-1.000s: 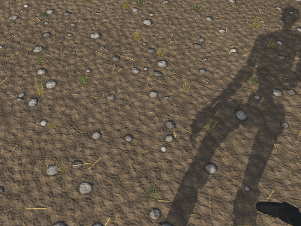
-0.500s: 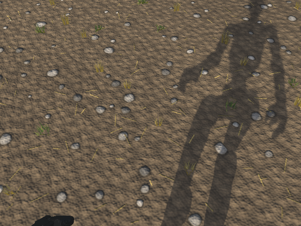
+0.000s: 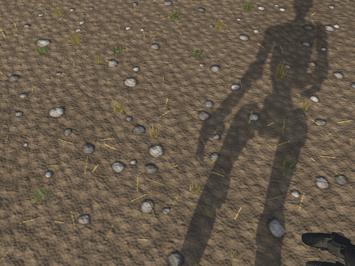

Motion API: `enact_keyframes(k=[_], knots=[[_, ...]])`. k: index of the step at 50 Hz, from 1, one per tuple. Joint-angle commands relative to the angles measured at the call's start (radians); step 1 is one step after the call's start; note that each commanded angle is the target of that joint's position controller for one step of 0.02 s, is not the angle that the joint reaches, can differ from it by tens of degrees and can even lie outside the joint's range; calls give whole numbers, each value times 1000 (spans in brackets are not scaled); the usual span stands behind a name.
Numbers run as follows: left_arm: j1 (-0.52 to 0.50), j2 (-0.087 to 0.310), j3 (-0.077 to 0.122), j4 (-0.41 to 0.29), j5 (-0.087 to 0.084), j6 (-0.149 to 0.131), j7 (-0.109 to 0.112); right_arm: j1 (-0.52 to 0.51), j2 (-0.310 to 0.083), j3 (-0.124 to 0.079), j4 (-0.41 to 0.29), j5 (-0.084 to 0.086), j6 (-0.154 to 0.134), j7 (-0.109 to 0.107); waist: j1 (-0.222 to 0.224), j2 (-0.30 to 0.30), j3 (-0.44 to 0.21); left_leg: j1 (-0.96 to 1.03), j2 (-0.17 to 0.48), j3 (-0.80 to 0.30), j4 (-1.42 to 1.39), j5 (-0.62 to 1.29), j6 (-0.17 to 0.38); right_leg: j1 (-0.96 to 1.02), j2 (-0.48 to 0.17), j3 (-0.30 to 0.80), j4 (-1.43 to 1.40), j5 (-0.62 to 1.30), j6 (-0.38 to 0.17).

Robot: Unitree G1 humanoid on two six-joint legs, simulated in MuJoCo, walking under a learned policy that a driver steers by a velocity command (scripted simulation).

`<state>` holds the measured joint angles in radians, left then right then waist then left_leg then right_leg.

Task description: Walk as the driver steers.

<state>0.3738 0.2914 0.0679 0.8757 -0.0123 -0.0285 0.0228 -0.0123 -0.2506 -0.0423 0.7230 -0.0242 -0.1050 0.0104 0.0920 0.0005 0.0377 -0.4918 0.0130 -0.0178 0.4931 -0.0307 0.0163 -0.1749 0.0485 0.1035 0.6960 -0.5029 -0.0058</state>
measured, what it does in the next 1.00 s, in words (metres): walks ahead, turning right: right foot, then left foot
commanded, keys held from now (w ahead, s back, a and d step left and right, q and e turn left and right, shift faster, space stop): e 0.14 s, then w+e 0.18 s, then e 0.54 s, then no key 0.14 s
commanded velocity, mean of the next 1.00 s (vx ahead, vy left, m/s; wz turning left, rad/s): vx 0.14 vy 0.00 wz -0.54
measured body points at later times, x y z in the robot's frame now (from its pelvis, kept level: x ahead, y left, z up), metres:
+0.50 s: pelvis +0.09 -0.04 +0.01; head +0.10 -0.07 +0.46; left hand +0.27 +0.21 -0.08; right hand +0.15 -0.35 -0.11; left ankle +0.12 +0.11 -0.66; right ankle +0.06 -0.12 -0.72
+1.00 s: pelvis +0.17 -0.04 +0.02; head +0.22 -0.05 +0.46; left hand +0.47 +0.12 -0.09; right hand +0.15 -0.36 -0.08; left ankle +0.27 +0.03 -0.72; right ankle +0.05 -0.12 -0.64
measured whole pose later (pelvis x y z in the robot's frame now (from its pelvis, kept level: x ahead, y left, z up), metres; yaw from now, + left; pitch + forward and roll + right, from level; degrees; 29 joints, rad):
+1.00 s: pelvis +0.17 -0.04 +0.02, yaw -35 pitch +2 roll +0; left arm 0.19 0.35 0.09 0.64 -0.01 0.05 0.04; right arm 0.08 -0.27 -0.06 0.79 -0.01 -0.02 0.00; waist -0.01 -0.04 0.06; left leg -0.32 0.01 0.01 0.46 -0.17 0.02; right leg -0.46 0.06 0.11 1.12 -0.53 0.07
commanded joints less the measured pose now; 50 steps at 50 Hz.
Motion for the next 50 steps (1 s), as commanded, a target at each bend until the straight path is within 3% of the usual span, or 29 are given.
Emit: enact_keyframes(k=[1,2,3,4,5,7,12,16,18,19,20,21,22,23,24,25,26,28,32,37,40,41,42,43,44,45,46,48,50], knots=[[152,118,16,-75,-18,-11,1,257,-185,-55,-23,8,32,-10,-117,233,-462,750,445,-486,-45,458,268,-465,-31,43,587,-191,35],[45,143,28,-97,-24,6,5,206,-134,-41,-32,14,43,-17,-123,161,-328,635,387,-362,-76,294,228,-521,-63,-3,604,-118,47],[3,129,31,-104,-21,28,12,148,-116,-33,-25,13,50,-20,-103,111,-232,492,339,-282,-119,203,211,-514,-96,-24,576,-64,62],[-8,128,39,-111,-12,51,21,100,-105,-29,-23,8,56,-22,-79,119,-175,366,310,-223,-159,115,202,-471,-122,-27,541,-23,69],[5,103,37,-117,-9,70,24,69,-124,-35,-18,-4,58,-21,-59,149,-138,248,283,-160,-208,69,200,-395,-122,-51,523,20,75],[4,73,35,-136,-5,84,26,38,-134,-42,-12,-11,53,-25,-45,159,-117,177,275,-84,-256,46,214,-342,-122,-77,458,78,73],[-85,66,31,-179,1,67,-9,45,-187,-65,15,27,45,-34,-63,134,-143,205,305,-31,-336,-257,197,-266,-150,-106,199,212,13],[-120,85,39,-184,-2,61,-32,69,-220,-79,35,49,52,-20,-69,121,-110,250,323,0,-332,-385,164,-198,-125,-160,37,179,-30],[-106,71,41,-171,1,63,-35,55,-207,-76,43,53,68,-16,-46,84,-78,247,299,57,-252,-359,132,-123,-96,-202,-121,230,-56],[-70,76,48,-153,5,64,-31,65,-181,-69,51,51,77,-15,-38,61,-78,230,265,95,-168,-328,104,-56,-65,-212,-185,239,-74],[-4,119,65,-136,4,64,-21,77,-132,-57,58,43,85,-11,-26,-28,-77,167,200,167,27,-309,44,35,-96,-115,-279,280,-116],[41,242,91,-153,0,61,-3,72,-73,-38,25,2,86,-4,-53,-315,-71,-106,66,254,401,-548,-55,172,-328,239,-326,570,-217],[28,288,92,-188,20,40,-14,20,-104,-45,-11,2,75,-8,-35,-313,-74,-294,-25,83,565,-634,-68,158,-416,471,-409,455,-352],[2,237,80,-204,27,17,-22,-11,-154,-57,-12,23,68,-9,-31,-204,-68,-323,11,6,627,-564,-53,162,-386,412,-425,455,-333],[-43,209,71,-211,15,5,-18,4,-167,-63,-3,33,65,-10,-62,-169,-60,-326,31,-11,619,-469,-41,152,-352,331,-407,503,-285],[-81,183,63,-225,4,5,-12,17,-168,-66,19,22,65,-17,-75,-117,-74,-301,46,-17,602,-410,-43,140,-324,277,-396,553,-248],[-115,172,56,-235,-2,10,-2,23,-167,-67,23,13,66,-23,-91,-109,-75,-265,49,-22,568,-351,-50,113,-305,238,-398,628,-230],[-122,164,51,-249,10,15,15,31,-142,-63,29,13,65,-24,-105,-103,-110,-191,21,-15,524,-260,-63,97,-271,178,-379,809,-219],[-98,183,61,-256,-3,30,30,-12,-105,-48,17,23,71,-19,-84,-115,-122,-114,-15,-27,312,-180,-82,96,-238,155,-344,797,-204],[-118,192,66,-273,-3,53,25,-27,-131,-52,4,29,72,-4,-69,-146,-109,0,-45,-41,166,-200,-85,44,-230,236,-289,739,-198],[-175,183,60,-294,-11,58,23,22,-152,-63,10,30,57,3,-103,-161,-109,118,-57,-39,-14,-145,-58,38,-190,305,-224,649,-159],[-194,172,55,-302,-12,57,24,54,-161,-67,16,23,50,1,-125,-149,-115,206,-38,-38,-120,-14,-39,13,-154,303,-182,603,-127],[-181,126,42,-316,2,53,25,98,-215,-80,14,7,48,-6,-122,-63,-174,367,102,-141,-122,173,11,-66,-94,259,-63,458,-82],[-87,67,26,-326,17,48,23,105,-286,-91,12,-11,59,-15,-58,203,-205,547,317,-371,-93,522,158,-295,55,110,147,-32,-17],[-50,135,41,-321,16,45,23,158,-244,-83,30,-7,64,-13,-72,283,-232,543,441,-553,-122,521,295,-395,53,68,369,-249,34],[-52,199,62,-296,6,47,22,132,-192,-66,12,4,62,-13,-79,181,-195,504,398,-475,-122,440,295,-413,13,87,499,-187,56],[-79,205,68,-281,0,57,23,95,-161,-57,6,8,65,-13,-74,130,-165,463,326,-356,-114,359,250,-420,-4,68,539,-118,70],[-109,170,60,-281,0,76,25,52,-151,-48,3,18,78,-17,-72,120,-122,376,261,-256,-143,231,216,-390,-21,55,515,-30,87],[-124,113,39,-290,-2,78,20,50,-162,-47,15,13,88,-22,-71,142,-113,329,209,-172,-171,201,210,-321,-19,-4,403,14,92]])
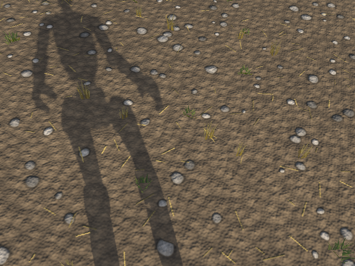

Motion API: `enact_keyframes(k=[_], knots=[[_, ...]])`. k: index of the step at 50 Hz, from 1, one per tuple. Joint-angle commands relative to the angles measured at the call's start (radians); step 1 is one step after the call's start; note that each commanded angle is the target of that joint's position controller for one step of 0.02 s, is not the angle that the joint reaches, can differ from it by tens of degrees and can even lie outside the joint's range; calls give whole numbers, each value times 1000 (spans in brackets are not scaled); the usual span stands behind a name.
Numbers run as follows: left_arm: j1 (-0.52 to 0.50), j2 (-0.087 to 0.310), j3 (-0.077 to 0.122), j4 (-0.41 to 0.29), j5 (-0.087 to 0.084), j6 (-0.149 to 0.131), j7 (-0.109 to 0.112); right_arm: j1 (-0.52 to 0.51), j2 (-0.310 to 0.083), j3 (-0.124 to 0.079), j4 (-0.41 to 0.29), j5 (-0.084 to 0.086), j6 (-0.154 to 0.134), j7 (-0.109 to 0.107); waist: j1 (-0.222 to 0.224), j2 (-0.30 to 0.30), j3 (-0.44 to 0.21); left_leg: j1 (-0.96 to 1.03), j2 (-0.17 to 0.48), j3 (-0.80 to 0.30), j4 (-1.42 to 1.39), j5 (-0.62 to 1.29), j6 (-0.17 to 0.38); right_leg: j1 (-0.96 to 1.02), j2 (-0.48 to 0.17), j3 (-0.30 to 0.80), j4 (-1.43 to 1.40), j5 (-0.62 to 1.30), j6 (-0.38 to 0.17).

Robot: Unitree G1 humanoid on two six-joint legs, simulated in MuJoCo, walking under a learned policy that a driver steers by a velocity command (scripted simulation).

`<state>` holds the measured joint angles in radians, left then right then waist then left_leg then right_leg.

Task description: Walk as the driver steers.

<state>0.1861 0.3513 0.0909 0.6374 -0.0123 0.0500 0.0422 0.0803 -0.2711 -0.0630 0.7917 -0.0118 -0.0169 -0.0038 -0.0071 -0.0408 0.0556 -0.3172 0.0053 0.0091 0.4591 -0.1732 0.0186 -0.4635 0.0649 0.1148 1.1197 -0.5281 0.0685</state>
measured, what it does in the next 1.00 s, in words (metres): walks ahead: right foot, then left foot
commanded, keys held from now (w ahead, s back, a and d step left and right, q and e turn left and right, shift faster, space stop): no key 0.06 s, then w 0.22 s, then no key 0.72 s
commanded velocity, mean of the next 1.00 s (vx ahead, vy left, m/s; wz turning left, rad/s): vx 0.11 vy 0.00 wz -0.08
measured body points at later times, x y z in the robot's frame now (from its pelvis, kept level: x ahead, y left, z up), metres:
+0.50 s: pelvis +0.08 -0.01 +0.00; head +0.11 -0.02 +0.45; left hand +0.13 +0.27 -0.11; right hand +0.26 -0.28 -0.10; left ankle +0.19 +0.11 -0.72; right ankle -0.01 -0.14 -0.74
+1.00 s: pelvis +0.17 -0.01 +0.00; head +0.18 -0.02 +0.45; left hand +0.26 +0.26 -0.13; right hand +0.28 -0.26 -0.14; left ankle +0.19 +0.10 -0.74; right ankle +0.15 -0.15 -0.74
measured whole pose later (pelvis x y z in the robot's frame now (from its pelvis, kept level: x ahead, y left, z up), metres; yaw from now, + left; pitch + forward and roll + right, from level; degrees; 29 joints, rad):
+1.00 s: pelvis +0.17 -0.01 +0.00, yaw -2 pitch -1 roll +1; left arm 0.26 0.25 0.04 0.85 0.01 0.00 0.04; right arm 0.10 -0.24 -0.01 0.95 -0.01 0.00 0.00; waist -0.01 0.01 0.03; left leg -0.24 -0.02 0.03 0.49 -0.23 0.02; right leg -0.20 -0.04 0.03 0.52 -0.30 0.04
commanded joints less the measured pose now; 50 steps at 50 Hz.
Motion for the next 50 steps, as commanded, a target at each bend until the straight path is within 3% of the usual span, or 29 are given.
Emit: enact_keyframes(k=[1,3,5,7,9,10,11,12,13,14,16,18,21,24,26,27,28,29,30,31,32,34,37,40,42,43,44,46,50], knots=[[53,36,7,-56,0,-2,-1,-41,-143,-26,-50,1,3,-10,21,197,-139,163,212,-179,-137,348,209,-7,-42,-35,-99,44,18],[22,14,-9,-63,8,-7,-5,-39,-155,-27,-42,4,7,-9,3,217,-158,163,215,-152,-129,357,211,78,-65,-61,-262,61,11],[22,14,-16,-54,2,-10,-14,-3,-171,-29,-27,12,11,-3,-17,230,-172,140,216,-164,-167,76,206,165,-71,-93,-409,120,-7],[64,26,-13,-26,2,-16,-24,5,-199,-30,-20,31,16,3,6,222,-136,52,211,-181,-194,-212,188,285,-43,-149,-582,229,-41],[99,35,-10,-5,8,-24,-28,21,-171,-17,-11,36,10,10,32,182,-106,-60,180,-168,-167,-370,125,421,-38,-149,-683,224,-97],[155,57,-6,2,11,-29,-23,-6,-115,2,-22,26,-1,17,58,107,-107,-162,136,-121,-43,-374,69,508,-138,-12,-732,152,-143],[212,163,21,19,21,-31,-21,-30,-41,20,-58,17,-21,24,53,-147,-105,-319,-11,70,211,-324,-12,531,-311,262,-829,-94,-245],[235,194,33,20,26,-50,-29,-134,-122,1,-90,32,-37,19,126,-193,1,-435,-5,15,376,-373,-13,442,-422,489,-986,-220,-346],[202,144,17,20,36,-74,-26,-121,-172,-22,-92,50,-46,17,90,-160,62,-495,41,-41,485,-331,1,424,-423,487,-1000,-207,-350],[170,101,4,18,27,-94,-23,-66,-167,-25,-65,52,-51,20,59,-155,67,-510,63,-55,514,-270,11,446,-384,419,-992,-140,-322],[140,58,-11,18,13,-106,-18,-42,-149,-26,-41,26,-58,25,43,-112,53,-490,80,-50,481,-160,2,482,-326,265,-973,202,-274],[120,57,-11,19,18,-102,-14,-33,-96,-11,-28,12,-61,36,27,-86,2,-357,57,-2,401,-79,-27,441,-270,111,-930,593,-249],[150,75,-2,40,16,-87,-14,-71,-55,10,-35,11,-50,47,47,-96,-39,-168,19,35,230,17,-56,365,-225,-1,-878,736,-233],[164,96,6,62,9,-80,-17,-73,-92,5,-44,20,-40,50,41,-109,-43,-78,0,24,143,51,-38,342,-261,32,-835,736,-234],[134,85,2,68,0,-79,-16,-9,-118,-6,-20,13,-41,46,-7,-86,-64,36,-13,23,25,141,-6,336,-251,44,-773,686,-203],[155,67,-4,80,4,-82,-16,27,-140,-13,-6,2,-43,38,-21,-56,-83,122,-5,7,-40,231,12,330,-215,27,-714,702,-172],[187,36,-15,83,27,-88,-14,83,-203,-26,-4,-7,-46,27,-29,23,-161,279,112,-108,-18,560,50,281,-158,-20,-595,589,-116],[298,-27,-36,85,45,-90,-10,121,-238,-28,8,-15,-37,18,14,203,-294,500,281,-279,36,717,193,133,-85,-56,-407,248,-45],[258,-10,-36,85,32,-79,1,150,-163,-12,28,0,-27,22,-29,278,-325,448,350,-426,-67,570,281,88,-65,-26,-267,-104,-6],[210,51,-16,79,7,-62,6,113,-139,0,30,9,-26,27,-24,224,-240,366,331,-422,-116,357,267,38,-82,-11,-168,-171,5],[188,62,-9,88,1,-46,13,57,-133,4,24,6,-27,28,-10,179,-187,300,306,-386,-139,227,236,10,-102,-11,-125,-141,7],[171,50,-4,97,11,-22,24,-37,-121,11,13,-3,-28,26,21,166,-109,156,258,-304,-188,93,199,41,-139,-13,-176,-48,13],[180,-3,-17,123,13,-26,25,-86,-108,13,23,-10,-18,13,40,183,-102,42,192,-195,-209,59,179,187,-136,-52,-346,54,12],[175,-18,-21,151,15,-35,14,-88,-109,15,40,1,-8,6,48,153,-121,19,166,-152,-180,-9,169,309,-113,-97,-559,277,-2],[153,-6,-22,152,35,-36,7,-58,-72,30,61,7,-6,8,50,116,-105,-26,128,-137,-165,-168,99,392,-125,-79,-681,418,-26],[123,28,-19,133,38,-36,9,-36,-62,36,73,-2,-7,11,26,77,-74,-44,96,-120,-142,-250,53,383,-181,-19,-718,453,-49],[95,95,-3,143,25,-35,9,-8,-69,29,73,-6,-5,14,-30,-27,-31,-11,34,-61,-137,-239,20,271,-170,-27,-687,322,-80],[72,25,-16,153,31,-51,-1,-35,-86,28,84,-1,-1,9,-5,-36,-14,76,23,-41,-72,-140,10,191,-144,-44,-717,233,-73],[88,12,-21,186,23,-80,-6,-1,-84,27,121,5,4,0,-1,-27,-75,119,26,-29,-13,100,29,269,-136,-58,-682,476,-52]])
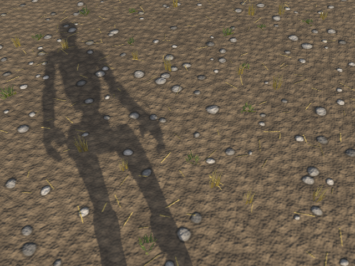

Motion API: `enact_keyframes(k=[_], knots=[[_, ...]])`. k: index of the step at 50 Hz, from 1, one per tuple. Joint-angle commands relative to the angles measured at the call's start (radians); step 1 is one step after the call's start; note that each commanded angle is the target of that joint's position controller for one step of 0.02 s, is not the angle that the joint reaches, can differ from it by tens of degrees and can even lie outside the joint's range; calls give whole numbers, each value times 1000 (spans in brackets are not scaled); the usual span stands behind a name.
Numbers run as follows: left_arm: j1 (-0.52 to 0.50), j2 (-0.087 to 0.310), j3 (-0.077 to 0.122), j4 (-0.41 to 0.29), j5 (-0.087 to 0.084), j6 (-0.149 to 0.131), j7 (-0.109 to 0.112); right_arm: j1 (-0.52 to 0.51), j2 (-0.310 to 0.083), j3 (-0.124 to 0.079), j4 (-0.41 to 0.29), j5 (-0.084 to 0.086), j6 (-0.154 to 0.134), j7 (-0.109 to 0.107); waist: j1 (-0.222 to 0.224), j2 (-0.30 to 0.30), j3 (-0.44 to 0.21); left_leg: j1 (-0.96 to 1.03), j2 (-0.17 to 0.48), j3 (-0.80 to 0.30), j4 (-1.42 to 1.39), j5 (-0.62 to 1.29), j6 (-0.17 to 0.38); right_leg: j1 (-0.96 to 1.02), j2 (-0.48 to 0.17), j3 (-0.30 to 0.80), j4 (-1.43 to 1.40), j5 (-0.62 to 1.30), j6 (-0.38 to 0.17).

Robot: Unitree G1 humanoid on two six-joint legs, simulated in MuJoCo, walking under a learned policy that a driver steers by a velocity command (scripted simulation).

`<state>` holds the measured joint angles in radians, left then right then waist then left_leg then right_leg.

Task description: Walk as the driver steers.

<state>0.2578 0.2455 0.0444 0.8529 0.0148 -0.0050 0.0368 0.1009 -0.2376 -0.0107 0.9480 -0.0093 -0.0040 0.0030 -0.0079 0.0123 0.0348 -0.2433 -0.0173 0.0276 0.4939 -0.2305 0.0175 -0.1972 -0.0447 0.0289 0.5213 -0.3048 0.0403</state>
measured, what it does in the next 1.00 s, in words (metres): walks ahead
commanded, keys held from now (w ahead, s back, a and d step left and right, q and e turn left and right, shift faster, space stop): no key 0.48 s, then w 0.18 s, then w+q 0.34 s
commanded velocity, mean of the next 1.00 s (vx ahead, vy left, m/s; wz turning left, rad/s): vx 0.16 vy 0.00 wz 0.10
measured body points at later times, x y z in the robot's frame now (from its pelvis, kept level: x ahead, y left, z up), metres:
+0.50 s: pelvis +0.02 -0.01 +0.00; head +0.03 -0.01 +0.45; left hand +0.08 +0.25 -0.14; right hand +0.11 -0.27 -0.14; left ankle +0.02 +0.11 -0.74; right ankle -0.01 -0.14 -0.74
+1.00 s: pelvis +0.14 -0.02 -0.01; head +0.17 -0.02 +0.44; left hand +0.02 +0.21 -0.14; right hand +0.33 -0.24 -0.13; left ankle +0.24 +0.12 -0.68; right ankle -0.01 -0.14 -0.74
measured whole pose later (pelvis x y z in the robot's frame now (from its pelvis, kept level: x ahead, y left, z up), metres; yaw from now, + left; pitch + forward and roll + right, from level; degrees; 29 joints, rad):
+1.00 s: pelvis +0.14 -0.02 -0.01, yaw +9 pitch +1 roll +0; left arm 0.47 0.20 0.02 1.08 0.01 -0.09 0.02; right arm 0.09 -0.25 -0.05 0.92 0.04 -0.06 0.04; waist 0.05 0.02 0.02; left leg -0.68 0.02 0.01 0.95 -0.17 0.05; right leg 0.12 -0.01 -0.11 0.26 -0.40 0.00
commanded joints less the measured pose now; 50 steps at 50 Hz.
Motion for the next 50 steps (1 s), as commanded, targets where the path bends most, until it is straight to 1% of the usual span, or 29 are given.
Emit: enact_keyframes(k=[1,4,10,24,25,26,27,28,29,30,32,33,34,35,36,37,38,39,40,41,42,43,44,45,46,47,48,49,50], knots=[[20,120,25,-22,-7,-25,0,-23,-116,-25,-29,5,-8,-7,2,-69,-63,54,50,-47,-41,188,29,11,-25,24,-78,273,-26],[13,119,22,-4,-8,-19,2,-25,-116,-26,-7,10,0,-9,4,-46,-66,68,50,-45,-31,236,25,22,-19,17,-73,303,-31],[0,114,17,34,-10,-13,4,-18,-124,-30,35,11,13,-18,3,-16,-60,90,52,-46,-28,275,18,28,-11,6,-79,323,-36],[-12,96,5,126,-9,-5,7,-3,-127,-32,96,11,18,-33,1,-18,-29,88,52,-47,-48,220,11,15,6,-17,-110,234,-32],[9,90,4,142,-11,-3,8,16,-120,-31,108,12,19,-33,3,-19,-49,92,39,-34,-48,110,13,23,18,-30,-114,129,-36],[13,94,7,149,-17,-1,9,25,-124,-35,114,19,21,-34,2,-22,-35,72,20,-20,-37,-79,22,2,32,-39,-105,-34,-50],[7,99,9,147,-21,0,10,30,-131,-39,115,24,21,-34,0,-25,2,27,15,-23,-35,-280,35,-41,33,-31,-101,-206,-70],[-2,101,9,140,-22,-3,12,29,-133,-41,109,25,16,-34,-1,-23,54,-28,23,-44,-45,-412,48,-89,26,-14,-103,-332,-87],[-1,98,8,134,-25,-12,13,28,-133,-41,103,25,6,-33,1,-13,96,-64,39,-72,-54,-475,63,-127,19,1,-100,-389,-100],[7,92,6,133,-29,-26,11,42,-129,-41,101,29,-9,-31,0,-4,119,-75,56,-100,-60,-496,76,-152,11,15,-88,-399,-111],[8,75,3,129,-35,-55,2,95,-135,-45,109,36,-38,-22,-14,19,121,-41,98,-173,-73,-493,109,-194,9,21,-32,-353,-121],[-5,64,1,121,-36,-69,-4,132,-147,-49,116,40,-50,-17,-26,44,111,-1,133,-239,-99,-500,137,-228,21,8,17,-309,-120],[-21,51,-1,108,-35,-83,-11,168,-163,-54,124,44,-58,-11,-30,88,100,27,186,-349,-151,-505,179,-244,40,-25,79,-242,-114],[-25,37,-3,99,-36,-96,-16,185,-181,-57,123,45,-63,-7,-22,138,87,42,240,-467,-207,-485,224,-241,57,-51,129,-177,-113],[-12,34,-3,98,-37,-106,-20,176,-192,-58,113,44,-65,-5,-4,161,79,31,271,-544,-225,-428,255,-215,61,-49,131,-155,-123],[29,32,-3,110,-37,-114,-25,131,-191,-58,91,47,-66,-3,30,159,75,-8,266,-542,-195,-323,252,-145,54,-43,79,-133,-136],[119,46,3,142,-35,-122,-30,42,-176,-56,52,52,-68,-2,88,127,64,-80,223,-458,-131,-180,215,-22,41,-29,-10,-84,-146],[267,92,21,198,-36,-127,-32,-90,-144,-49,-7,57,-75,2,168,31,42,-252,130,-298,37,37,143,217,-7,38,-109,42,-152],[433,209,61,264,-32,-121,-26,-137,-81,-37,-53,49,-94,9,200,-223,-24,-496,-47,-56,394,109,36,512,-154,273,-194,224,-188],[440,172,51,260,-22,-110,-27,-75,-96,-44,-35,39,-106,10,176,-287,-21,-661,-58,-77,595,-301,17,573,-321,437,-192,509,-233],[387,95,26,240,-6,-106,-26,-36,-102,-50,-26,56,-106,14,126,-161,16,-732,-10,-163,724,-321,42,557,-342,384,-162,577,-236],[337,76,20,218,-3,-103,-28,-19,-76,-46,-27,76,-99,17,96,-125,34,-787,12,-176,790,-266,57,558,-328,314,-173,580,-227],[291,72,14,210,-11,-99,-31,-36,-54,-42,-41,80,-93,17,81,-98,82,-836,39,-165,773,-207,67,526,-313,229,-215,559,-209],[251,49,2,199,-8,-95,-31,-54,-49,-45,-53,71,-87,18,66,-94,97,-811,65,-151,729,-133,71,474,-289,151,-255,550,-180],[206,36,-5,184,-2,-92,-28,-56,-34,-41,-66,63,-82,25,47,-101,109,-724,65,-109,661,-68,61,373,-239,71,-301,524,-158],[158,38,-9,164,3,-92,-23,-71,-15,-35,-82,55,-76,35,35,-102,117,-614,58,-63,561,20,45,253,-196,0,-342,487,-146],[128,52,-10,152,5,-94,-15,-106,-1,-28,-104,46,-70,43,32,-99,127,-510,53,-12,455,97,25,152,-159,-68,-376,444,-142],[129,83,-6,150,3,-99,-7,-147,18,-19,-127,39,-66,49,40,-99,129,-405,47,31,356,156,17,79,-141,-115,-405,424,-140],[162,120,4,158,-4,-104,0,-181,24,-14,-150,34,-61,52,51,-106,124,-332,37,63,300,170,21,56,-159,-126,-432,458,-150]])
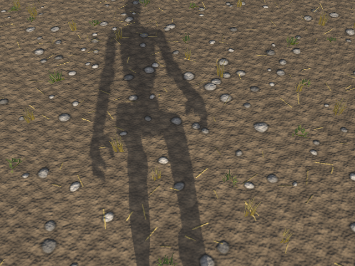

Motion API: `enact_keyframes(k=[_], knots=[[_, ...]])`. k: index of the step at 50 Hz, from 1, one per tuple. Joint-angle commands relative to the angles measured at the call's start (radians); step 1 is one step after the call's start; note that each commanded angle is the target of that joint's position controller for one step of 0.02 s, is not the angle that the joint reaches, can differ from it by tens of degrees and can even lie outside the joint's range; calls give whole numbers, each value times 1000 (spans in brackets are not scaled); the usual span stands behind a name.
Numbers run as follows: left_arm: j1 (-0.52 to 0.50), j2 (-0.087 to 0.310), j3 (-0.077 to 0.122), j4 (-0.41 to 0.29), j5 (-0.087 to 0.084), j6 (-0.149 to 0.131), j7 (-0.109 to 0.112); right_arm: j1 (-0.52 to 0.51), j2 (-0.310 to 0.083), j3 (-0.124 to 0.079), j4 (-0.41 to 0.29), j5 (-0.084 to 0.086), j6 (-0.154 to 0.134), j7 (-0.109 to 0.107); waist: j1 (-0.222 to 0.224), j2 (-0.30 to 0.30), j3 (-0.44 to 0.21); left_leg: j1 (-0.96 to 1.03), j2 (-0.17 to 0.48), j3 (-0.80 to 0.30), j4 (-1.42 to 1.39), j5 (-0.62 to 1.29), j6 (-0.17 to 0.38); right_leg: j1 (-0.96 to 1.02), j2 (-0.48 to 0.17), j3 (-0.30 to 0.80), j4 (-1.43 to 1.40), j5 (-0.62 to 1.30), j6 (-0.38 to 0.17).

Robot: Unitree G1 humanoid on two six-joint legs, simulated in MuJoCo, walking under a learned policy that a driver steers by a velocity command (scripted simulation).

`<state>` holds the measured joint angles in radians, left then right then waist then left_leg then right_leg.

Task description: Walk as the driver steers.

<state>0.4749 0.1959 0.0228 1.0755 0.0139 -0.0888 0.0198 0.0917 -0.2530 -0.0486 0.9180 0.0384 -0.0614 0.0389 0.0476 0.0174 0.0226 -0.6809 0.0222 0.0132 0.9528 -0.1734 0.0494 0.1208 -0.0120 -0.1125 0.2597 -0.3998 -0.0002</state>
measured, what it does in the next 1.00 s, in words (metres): walks ahead, turning left: left foot, then right foot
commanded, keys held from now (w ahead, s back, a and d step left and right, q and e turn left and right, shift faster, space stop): w+q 0.84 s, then w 0.16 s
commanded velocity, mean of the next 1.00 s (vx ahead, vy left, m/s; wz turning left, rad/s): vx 0.49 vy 0.00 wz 0.54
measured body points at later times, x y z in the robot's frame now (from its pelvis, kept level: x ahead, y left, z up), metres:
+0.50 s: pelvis +0.26 +0.05 +0.02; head +0.28 +0.07 +0.46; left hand +0.40 +0.35 -0.07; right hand +0.37 -0.21 -0.10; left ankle +0.20 +0.10 -0.73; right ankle +0.51 -0.09 -0.67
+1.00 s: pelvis +0.53 +0.10 +0.01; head +0.55 +0.12 +0.46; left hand +0.39 +0.35 -0.11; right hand +0.83 +0.00 -0.07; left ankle +0.56 +0.32 -0.67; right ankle +0.53 -0.02 -0.73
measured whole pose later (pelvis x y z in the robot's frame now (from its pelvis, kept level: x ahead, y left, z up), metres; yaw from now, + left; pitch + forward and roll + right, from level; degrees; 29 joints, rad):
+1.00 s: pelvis +0.53 +0.10 +0.01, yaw +33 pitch +2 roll -2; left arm 0.34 0.28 0.07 0.85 -0.01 -0.10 -0.01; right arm 0.13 -0.29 -0.07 0.67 0.02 -0.03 0.02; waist 0.08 0.04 0.03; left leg -0.68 0.10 -0.07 0.80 -0.09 0.01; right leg -0.04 0.02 -0.13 0.24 -0.22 -0.02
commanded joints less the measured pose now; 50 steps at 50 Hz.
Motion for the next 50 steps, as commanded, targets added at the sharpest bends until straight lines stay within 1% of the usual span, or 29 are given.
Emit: enact_keyframes(k=[1,3,5,6,7,8,9,10,11,12,14,15,17,19,23,26,29,31,32,33,34,35,36,37,38,39,42,46,50], knots=[[-34,195,32,-54,-12,-23,20,-187,24,21,-140,-15,1,18,-12,-116,133,137,-9,86,-197,108,3,-235,-211,6,-161,639,-112],[-31,215,41,-53,-23,-22,23,-176,-26,4,-166,-14,6,22,-49,-135,91,183,-44,112,-258,78,51,-129,-238,-32,-52,971,-98],[-53,237,50,-69,-22,-6,29,-49,-94,-30,-152,-10,13,27,-133,-174,-14,329,-95,133,-275,41,101,-62,-259,-56,172,1271,-75],[-78,245,53,-85,-21,2,28,90,-139,-57,-117,-8,21,26,-204,-172,-93,510,-118,123,-325,74,131,-100,-248,-60,350,1287,-60],[-86,247,52,-103,-16,-1,25,232,-189,-89,-81,-5,36,12,-273,-133,-151,768,-92,26,-361,58,163,-286,-209,-54,601,1095,-32],[-14,101,15,-147,13,-17,4,281,-263,-99,-76,-6,41,-7,-178,167,-251,1067,179,-466,-413,-81,308,-673,-25,-32,1040,79,13],[-42,97,7,-186,-24,-62,-13,278,-248,-85,-97,-23,26,-7,-174,174,-397,1106,324,-905,-651,-288,416,-806,60,207,1254,-163,-2],[-168,173,31,-230,-62,-86,-18,234,-191,-71,-92,-28,5,-7,-183,99,-221,984,287,-798,-719,-295,350,-912,4,248,1246,-78,-31],[-205,192,34,-253,-65,-95,-12,157,-155,-59,-106,-23,-13,-3,-131,10,-106,809,247,-654,-734,-220,309,-893,-45,234,1157,20,-47],[-204,191,42,-242,-46,-91,-1,80,-132,-51,-126,-26,-25,4,-76,-68,-47,652,200,-554,-747,-113,279,-828,-80,226,1079,64,-41],[-150,194,57,-244,-23,-60,6,17,-113,-42,-154,-37,-29,1,-8,-32,-28,481,134,-432,-775,-21,256,-704,-125,237,976,102,-22],[-153,185,59,-256,-15,-48,8,24,-115,-41,-154,-30,-28,-4,1,-15,-15,431,121,-396,-786,5,256,-690,-133,224,925,107,-6],[-223,173,59,-295,6,-31,14,70,-134,-44,-149,-26,-28,-21,-11,-2,8,356,97,-337,-801,46,256,-701,-129,192,819,181,32],[-329,166,57,-340,11,-27,19,126,-161,-50,-146,-29,-25,-38,-46,11,28,344,73,-316,-799,60,238,-743,-109,179,668,310,57],[-485,130,41,-395,1,-39,4,215,-166,-53,-138,-15,-9,-53,-112,40,11,385,36,-292,-745,68,179,-692,-40,170,369,513,62],[-557,141,39,-430,-15,-48,-15,270,-160,-52,-127,-8,1,-57,-140,52,-4,474,60,-354,-689,51,169,-678,-11,184,275,510,55],[-576,174,47,-452,-20,-65,-34,294,-160,-53,-130,-11,14,-64,-130,68,-20,592,96,-442,-587,96,162,-657,14,201,197,401,32],[-488,201,59,-437,-23,-74,-34,274,-163,-55,-141,-14,20,-66,-77,113,-47,603,97,-472,-515,193,143,-528,23,186,161,327,-4],[-370,234,75,-413,-16,-79,-27,253,-139,-46,-155,-17,19,-62,-15,106,-120,564,49,-439,-396,265,114,-339,-4,191,137,349,-46],[-200,292,91,-399,1,-79,-16,239,-88,-26,-181,-33,12,-55,60,27,-271,429,-8,-356,-130,170,75,-53,-167,331,183,326,-121],[-97,356,110,-361,8,-62,-16,392,-24,-5,-202,-6,2,-51,4,-306,-417,54,-154,-215,182,-356,1,315,-402,775,134,160,-293],[-108,259,92,-372,-15,-52,-22,394,-129,-20,-186,7,1,-54,18,-254,-365,-83,-64,-221,328,-404,-11,287,-432,892,79,-47,-277],[-158,193,74,-389,-17,-43,-18,288,-191,-38,-197,5,7,-55,43,-145,-216,-122,-27,-206,370,-307,-21,156,-381,732,56,-37,-225],[-213,180,66,-395,-8,-35,-17,229,-184,-41,-211,-6,13,-58,26,-70,-121,-96,6,-169,355,-228,-33,15,-332,593,33,89,-193],[-245,165,60,-387,-5,-30,-18,193,-167,-44,-227,-17,13,-56,6,-65,-50,-79,31,-162,308,-180,-38,-92,-290,501,5,195,-184],[-259,153,55,-382,3,-31,-19,197,-145,-46,-233,-14,18,-50,-20,-93,-27,-35,58,-155,277,-155,-38,-163,-257,421,-24,247,-169],[-261,163,64,-361,-10,-41,-26,194,-85,-36,-257,-7,36,-41,-40,-118,-7,-16,87,-116,205,-122,-46,-237,-236,287,-91,337,-187],[-230,206,78,-325,-12,-42,-31,120,-57,-21,-289,-20,28,-33,-32,-78,-8,-20,87,-116,-13,23,-50,-222,-232,185,-119,460,-210],[-190,238,83,-293,-32,-27,-29,-22,-47,-6,-319,-23,5,-9,12,-71,23,69,60,-34,-257,170,-35,-221,-209,96,-121,464,-186]])
Keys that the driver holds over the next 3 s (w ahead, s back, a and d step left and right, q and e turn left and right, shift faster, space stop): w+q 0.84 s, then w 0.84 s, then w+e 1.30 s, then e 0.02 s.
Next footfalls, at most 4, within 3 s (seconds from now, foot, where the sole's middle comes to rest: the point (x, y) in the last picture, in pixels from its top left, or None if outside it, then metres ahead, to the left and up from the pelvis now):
0.14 left None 0.24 0.10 -0.77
0.66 right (199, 242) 0.57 -0.01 -0.77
1.16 left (107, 218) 0.66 0.36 -0.77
1.68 right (126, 143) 1.04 0.34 -0.77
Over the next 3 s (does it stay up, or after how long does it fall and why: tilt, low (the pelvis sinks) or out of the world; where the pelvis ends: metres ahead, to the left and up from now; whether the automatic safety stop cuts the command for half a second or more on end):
stays up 1.45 0.53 0.02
